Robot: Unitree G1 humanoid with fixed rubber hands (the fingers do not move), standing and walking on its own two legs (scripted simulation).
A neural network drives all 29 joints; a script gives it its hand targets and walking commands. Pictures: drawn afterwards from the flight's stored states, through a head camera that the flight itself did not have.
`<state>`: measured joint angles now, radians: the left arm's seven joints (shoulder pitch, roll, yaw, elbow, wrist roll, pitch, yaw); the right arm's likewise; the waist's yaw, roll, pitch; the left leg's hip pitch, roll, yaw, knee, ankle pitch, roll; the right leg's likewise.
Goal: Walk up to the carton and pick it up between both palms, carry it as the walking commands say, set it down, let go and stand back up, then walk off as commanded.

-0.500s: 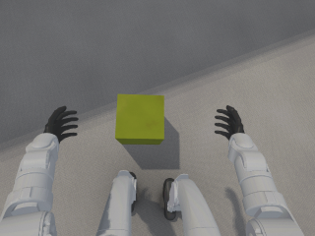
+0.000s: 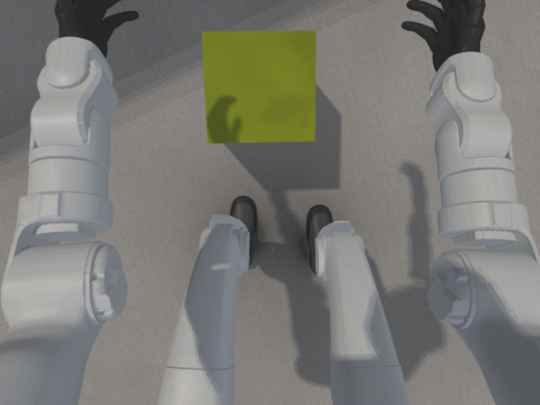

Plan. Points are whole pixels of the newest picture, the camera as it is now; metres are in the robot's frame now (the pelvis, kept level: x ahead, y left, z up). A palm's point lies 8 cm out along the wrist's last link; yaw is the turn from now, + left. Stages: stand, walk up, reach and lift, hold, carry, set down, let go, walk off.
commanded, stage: reach and lift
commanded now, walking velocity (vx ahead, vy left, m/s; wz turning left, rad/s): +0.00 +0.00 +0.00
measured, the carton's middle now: (260, 96) +0.50 +0.03 -0.53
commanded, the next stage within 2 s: none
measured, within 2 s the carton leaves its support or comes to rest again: neither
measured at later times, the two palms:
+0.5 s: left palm (133, 71) +0.49 +0.22 -0.26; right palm (396, 71) +0.51 -0.16 -0.26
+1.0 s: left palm (166, 84) +0.50 +0.21 -0.41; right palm (360, 86) +0.51 -0.16 -0.41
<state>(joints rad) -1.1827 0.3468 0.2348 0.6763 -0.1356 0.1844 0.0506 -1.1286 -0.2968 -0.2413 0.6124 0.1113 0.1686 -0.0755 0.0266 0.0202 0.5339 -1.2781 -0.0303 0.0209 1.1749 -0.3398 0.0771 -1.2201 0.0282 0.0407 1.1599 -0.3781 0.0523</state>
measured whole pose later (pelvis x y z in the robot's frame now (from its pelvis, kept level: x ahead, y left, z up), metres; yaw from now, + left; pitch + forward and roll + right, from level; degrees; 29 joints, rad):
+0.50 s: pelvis -0.05 -0.04 -0.12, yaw +1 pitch +27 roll -2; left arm -1.43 0.47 0.19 0.97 -0.16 0.18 0.03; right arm -1.38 -0.26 -0.20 0.82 0.13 0.22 -0.18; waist 0.03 -0.02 0.53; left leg -1.71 -0.05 -0.06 1.63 -0.40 -0.01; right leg -1.65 0.05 -0.02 1.64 -0.47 0.00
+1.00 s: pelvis -0.03 -0.02 -0.24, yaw -1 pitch +30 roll -3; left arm -1.44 0.45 0.15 1.03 -0.19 0.13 0.05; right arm -1.40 -0.29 -0.14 0.92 0.19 0.15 -0.15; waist 0.05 -0.01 0.52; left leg -2.06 -0.04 -0.01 2.05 -0.52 0.03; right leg -1.99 0.07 0.00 2.06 -0.60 0.05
